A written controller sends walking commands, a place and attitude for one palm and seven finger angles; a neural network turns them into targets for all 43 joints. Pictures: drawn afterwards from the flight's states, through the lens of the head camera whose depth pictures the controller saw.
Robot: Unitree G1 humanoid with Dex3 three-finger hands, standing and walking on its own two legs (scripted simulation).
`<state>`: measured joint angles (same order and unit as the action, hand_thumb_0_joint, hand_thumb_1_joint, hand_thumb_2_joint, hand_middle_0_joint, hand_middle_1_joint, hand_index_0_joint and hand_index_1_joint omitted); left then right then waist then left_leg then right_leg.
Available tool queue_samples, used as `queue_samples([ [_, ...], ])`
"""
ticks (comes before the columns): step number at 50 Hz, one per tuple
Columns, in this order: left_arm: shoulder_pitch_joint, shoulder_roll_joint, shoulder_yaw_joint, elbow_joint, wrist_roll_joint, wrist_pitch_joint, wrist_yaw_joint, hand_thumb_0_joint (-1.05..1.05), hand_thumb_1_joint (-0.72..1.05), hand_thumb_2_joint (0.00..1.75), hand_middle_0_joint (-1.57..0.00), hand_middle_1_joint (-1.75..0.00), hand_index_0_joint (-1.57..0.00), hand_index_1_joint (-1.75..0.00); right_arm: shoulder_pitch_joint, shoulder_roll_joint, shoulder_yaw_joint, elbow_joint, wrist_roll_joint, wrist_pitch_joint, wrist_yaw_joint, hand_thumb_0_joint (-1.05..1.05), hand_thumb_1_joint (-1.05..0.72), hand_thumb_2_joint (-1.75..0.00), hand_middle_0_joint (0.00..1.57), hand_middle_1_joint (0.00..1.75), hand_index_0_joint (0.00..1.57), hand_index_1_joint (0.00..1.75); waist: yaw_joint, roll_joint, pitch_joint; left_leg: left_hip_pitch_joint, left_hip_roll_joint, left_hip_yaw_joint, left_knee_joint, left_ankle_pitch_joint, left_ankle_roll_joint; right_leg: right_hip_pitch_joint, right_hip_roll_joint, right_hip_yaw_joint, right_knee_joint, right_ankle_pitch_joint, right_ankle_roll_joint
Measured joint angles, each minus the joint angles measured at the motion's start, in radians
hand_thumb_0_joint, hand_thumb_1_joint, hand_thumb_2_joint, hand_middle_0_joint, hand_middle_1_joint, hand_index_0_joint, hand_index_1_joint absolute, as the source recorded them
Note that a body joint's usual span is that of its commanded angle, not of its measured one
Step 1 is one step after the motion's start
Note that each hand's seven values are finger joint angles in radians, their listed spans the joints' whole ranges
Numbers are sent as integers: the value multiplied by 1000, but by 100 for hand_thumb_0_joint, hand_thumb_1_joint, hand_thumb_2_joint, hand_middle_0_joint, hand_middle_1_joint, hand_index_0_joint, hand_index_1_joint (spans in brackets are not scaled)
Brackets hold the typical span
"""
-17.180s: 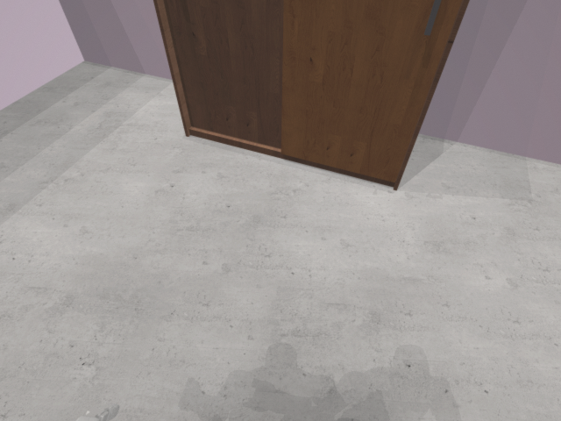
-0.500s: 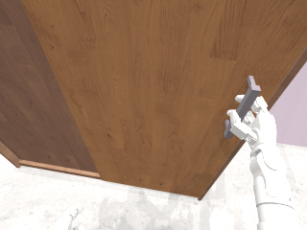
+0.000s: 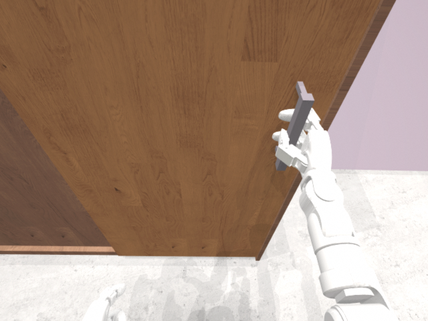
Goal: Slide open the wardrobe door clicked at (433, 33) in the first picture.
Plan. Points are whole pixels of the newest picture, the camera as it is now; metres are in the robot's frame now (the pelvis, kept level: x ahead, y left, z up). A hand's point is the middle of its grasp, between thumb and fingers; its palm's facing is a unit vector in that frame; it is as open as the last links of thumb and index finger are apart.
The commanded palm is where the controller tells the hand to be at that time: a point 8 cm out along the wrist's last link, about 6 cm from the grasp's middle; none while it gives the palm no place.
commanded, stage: tug the door sideways, standing still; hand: right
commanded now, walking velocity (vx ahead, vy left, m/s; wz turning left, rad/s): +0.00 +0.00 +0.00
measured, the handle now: (289, 129) +0.46 -0.12 +0.12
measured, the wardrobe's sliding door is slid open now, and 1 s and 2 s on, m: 0.00 0.00 0.10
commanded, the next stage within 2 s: step sideways, sliding the door along in 0.22 s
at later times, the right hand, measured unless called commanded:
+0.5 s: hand (282, 149) +0.40 -0.10 +0.12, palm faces +0.03 +0.99 -0.10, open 5.8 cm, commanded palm +0.38 -0.13 +0.12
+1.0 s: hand (275, 146) +0.41 -0.09 +0.12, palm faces +0.20 +0.98 -0.04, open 5.8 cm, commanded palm +0.38 -0.07 +0.12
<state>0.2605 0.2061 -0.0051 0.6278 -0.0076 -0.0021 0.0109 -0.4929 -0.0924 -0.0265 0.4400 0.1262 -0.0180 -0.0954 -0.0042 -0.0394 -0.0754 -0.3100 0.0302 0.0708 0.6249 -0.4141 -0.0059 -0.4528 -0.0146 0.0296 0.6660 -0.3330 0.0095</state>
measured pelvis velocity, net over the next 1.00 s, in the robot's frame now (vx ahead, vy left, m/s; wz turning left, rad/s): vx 0.00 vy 0.09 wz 0.02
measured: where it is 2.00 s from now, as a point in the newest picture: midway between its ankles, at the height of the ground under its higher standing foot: outside the picture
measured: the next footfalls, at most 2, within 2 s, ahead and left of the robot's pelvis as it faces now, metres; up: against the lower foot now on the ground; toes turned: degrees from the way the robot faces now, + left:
left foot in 1.20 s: +0.12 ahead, +0.33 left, +0.00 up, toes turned +4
right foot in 1.38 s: +0.09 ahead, +0.07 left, +0.00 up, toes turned -12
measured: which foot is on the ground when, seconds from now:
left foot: down 0.00-0.80, up 0.82-1.00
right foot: down 0.00-1.00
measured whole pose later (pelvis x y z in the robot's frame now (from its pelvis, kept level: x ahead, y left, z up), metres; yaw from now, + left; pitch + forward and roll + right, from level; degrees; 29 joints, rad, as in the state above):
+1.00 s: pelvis +0.00 +0.09 +0.01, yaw +1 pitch -3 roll +3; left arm 0.09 0.18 0.02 0.63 -0.02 -0.02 0.04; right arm -0.58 -0.22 -0.05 0.36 0.11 -0.09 -0.15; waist -0.11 -0.01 0.26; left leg -0.57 0.05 0.01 1.20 -0.38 -0.01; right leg -0.28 -0.17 -0.07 0.63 -0.29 0.05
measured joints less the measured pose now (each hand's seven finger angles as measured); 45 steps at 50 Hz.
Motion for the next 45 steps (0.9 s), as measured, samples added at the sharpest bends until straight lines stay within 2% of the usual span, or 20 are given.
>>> queue_samples([
  [17, 52, 17, 6, 44, -3, -22, -6, 1, 91, 90, -20, -30, -20, -30, -117, -30, 9, 148, 4, -47, -22, 0, -80, -83, 28, 140, 25, 140, 17, 4, 7, -55, -6, 2, 42, -7, -4, -64, -4, 10, 53, 8, 1],
  [19, 34, 20, -5, 55, -9, -8, 16, 1, 91, 90, -20, -30, -20, -30, -121, -59, -3, 169, -18, -63, -1, -1, -78, -83, 30, 140, 26, 140, 21, 8, 22, -45, -11, -11, 39, -2, -5, -46, -10, -1, 45, 11, 0],
  [22, 16, 20, -9, 55, -18, 13, 57, 1, 91, 90, -20, -30, -20, -30, -120, -101, -3, 199, -13, -82, 3, -1, -75, -82, 34, 139, 29, 140, 25, 10, 44, -25, -16, -35, 40, 3, -5, -8, -19, -25, 31, 12, -2],
  [26, -2, 14, -9, 46, -23, 27, 96, 1, 91, 90, -20, -30, -20, -30, -122, -137, -20, 234, 10, -91, -10, -2, -73, -83, 38, 137, 32, 140, 19, 2, 69, -32, -36, -45, 128, -38, 21, 24, -42, -48, 63, -16, 3],
  [29, -5, 8, -15, 47, -25, 40, 107, 1, 91, 90, -20, -30, -20, -30, -133, -150, -32, 255, 19, -83, -21, -2, -73, -84, 39, 136, 31, 140, 12, -11, 92, 1, -62, -32, 104, -35, 43, 41, -62, -35, 101, -43, 14],
  [31, -1, 13, -17, 63, -31, 42, 109, 1, 91, 90, -20, -30, -20, -30, -141, -138, -37, 273, 14, -80, -30, -2, -74, -85, 39, 136, 30, 140, 18, -41, 105, 37, -85, 3, 93, -29, 59, 43, -79, -5, 148, -63, -4],
  [32, 3, 13, -17, 79, -34, 43, 108, 1, 91, 90, -20, -30, -20, -30, -143, -128, -36, 280, 8, -77, -32, -1, -74, -85, 38, 136, 30, 140, 17, -40, 105, 55, -85, 17, 83, -34, 66, 29, -71, 2, 214, -97, -12],
  [34, 6, 13, -12, 107, -34, 37, 104, 1, 91, 90, -20, -30, -20, -30, -150, -107, -22, 281, -4, -79, -37, -1, -74, -85, 37, 136, 30, 140, -4, -19, 120, 94, -75, 26, 50, -33, 78, -3, -40, -6, 381, -151, -16],
  [36, 8, 18, -4, 112, -26, 28, 98, 1, 91, 90, -20, -30, -20, -30, -148, -88, -5, 262, -16, -93, -41, -1, -75, -85, 37, 136, 30, 140, -28, 3, 147, 131, -60, 27, 7, -18, 77, -10, -20, -41, 423, -154, -16],
  [37, 8, 20, -1, 107, -21, 24, 96, 1, 91, 90, -20, -30, -20, -30, -142, -81, 2, 243, -21, -101, -40, -1, -75, -86, 37, 136, 30, 140, -37, 14, 160, 144, -53, 29, -11, -12, 77, -1, -17, -66, 377, -130, -16],
  [39, -1, 27, 4, 90, -12, 18, 96, 1, 91, 90, -20, -30, -20, -30, -124, -74, 11, 192, -23, -120, -34, -1, -75, -86, 38, 137, 30, 140, -52, 33, 181, 144, -41, 29, -8, -11, 76, 45, -18, -121, 179, -13, -18],
  [40, -9, 35, 7, 76, -8, 13, 96, 1, 91, 90, -20, -30, -20, -30, -111, -74, 14, 158, -18, -130, -34, -1, -75, -86, 39, 138, 30, 140, -60, 31, 187, 115, -43, 28, 45, -14, 70, 86, -30, -142, 51, 100, -30],
  [41, -25, 44, 15, 62, -7, 9, 93, 1, 91, 90, -20, -30, -20, -30, -97, -77, 13, 121, -6, -137, -35, -1, -75, -86, 40, 138, 29, 140, -66, 20, 194, 58, -56, 15, 164, -16, 46, 108, -46, -147, 1, 100, -37],
  [43, -86, 35, 32, 50, -9, 9, 73, 1, 91, 90, -20, -30, -20, -30, -88, -97, 4, 59, 12, -143, -43, -1, -77, -86, 41, 139, 28, 140, -67, 30, 247, -52, -70, -49, 454, -62, 30, 120, -60, -156, 31, 24, -27],
  [45, -138, 14, 35, 43, -7, 8, 54, 1, 91, 90, -20, -30, -20, -30, -74, -116, -12, 4, 6, -127, -48, -1, -77, -87, 40, 139, 26, 140, -64, 37, 285, -144, -66, -75, 637, -67, 19, 136, -80, -149, 32, 6, -8],
])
